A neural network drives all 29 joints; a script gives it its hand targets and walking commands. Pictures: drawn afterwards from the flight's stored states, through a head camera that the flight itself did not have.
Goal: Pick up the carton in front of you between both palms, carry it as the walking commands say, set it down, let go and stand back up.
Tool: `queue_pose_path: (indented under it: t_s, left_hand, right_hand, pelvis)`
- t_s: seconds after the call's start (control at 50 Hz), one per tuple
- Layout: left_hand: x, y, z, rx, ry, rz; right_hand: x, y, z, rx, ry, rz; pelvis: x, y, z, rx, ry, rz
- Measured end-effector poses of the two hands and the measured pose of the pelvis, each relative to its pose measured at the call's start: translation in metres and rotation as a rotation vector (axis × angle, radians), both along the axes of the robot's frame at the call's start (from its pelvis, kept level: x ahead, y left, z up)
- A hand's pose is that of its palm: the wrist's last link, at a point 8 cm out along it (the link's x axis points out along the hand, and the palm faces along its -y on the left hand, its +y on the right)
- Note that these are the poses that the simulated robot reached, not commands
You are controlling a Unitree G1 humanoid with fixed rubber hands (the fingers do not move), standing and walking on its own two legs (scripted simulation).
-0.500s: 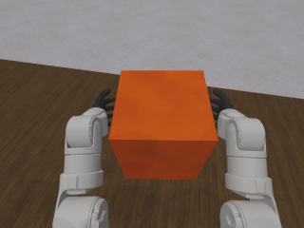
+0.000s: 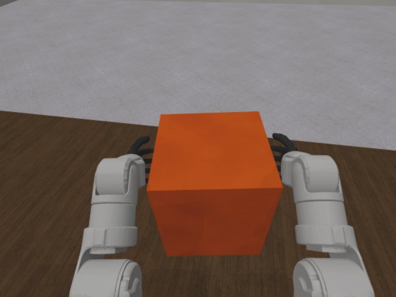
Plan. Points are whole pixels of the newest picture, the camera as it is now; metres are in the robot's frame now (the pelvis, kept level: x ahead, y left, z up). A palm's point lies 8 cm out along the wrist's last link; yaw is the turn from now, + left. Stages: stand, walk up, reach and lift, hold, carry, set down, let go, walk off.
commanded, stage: carry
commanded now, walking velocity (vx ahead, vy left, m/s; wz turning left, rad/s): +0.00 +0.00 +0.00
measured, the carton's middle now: (211, 186) +0.36 +0.00 +0.05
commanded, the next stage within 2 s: none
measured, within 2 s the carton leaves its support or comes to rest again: neither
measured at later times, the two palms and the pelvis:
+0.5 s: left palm (139, 173) +0.32 +0.13 +0.14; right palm (304, 173) +0.32 -0.17 +0.14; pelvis -0.02 -0.01 +0.00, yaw +0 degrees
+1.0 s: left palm (141, 175) +0.32 +0.13 +0.13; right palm (304, 175) +0.32 -0.17 +0.13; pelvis -0.03 -0.01 +0.00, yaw +0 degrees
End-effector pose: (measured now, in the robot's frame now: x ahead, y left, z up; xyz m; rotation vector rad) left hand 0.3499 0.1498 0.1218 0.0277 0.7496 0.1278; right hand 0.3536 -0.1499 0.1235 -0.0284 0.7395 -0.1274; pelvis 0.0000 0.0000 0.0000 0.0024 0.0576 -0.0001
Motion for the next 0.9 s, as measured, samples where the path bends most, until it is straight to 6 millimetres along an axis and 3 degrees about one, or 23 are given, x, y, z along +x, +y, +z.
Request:
queue_pose_path:
  t_s: [0.36, 0.9]
  left_hand:
    - [-0.025, -0.013, 0.016, 0.008, 0.009, -0.015]
    - [-0.025, -0.018, 0.009, 0.008, 0.019, -0.015]
  right_hand:
    - [-0.030, -0.013, 0.013, -0.003, 0.009, -0.005]
    - [-0.030, -0.017, 0.006, -0.005, 0.019, -0.003]
  pelvis:
    - [-0.017, -0.009, 0.004, -0.004, -0.025, -0.003]
    - [-0.025, -0.014, 0.002, -0.001, -0.020, -0.007]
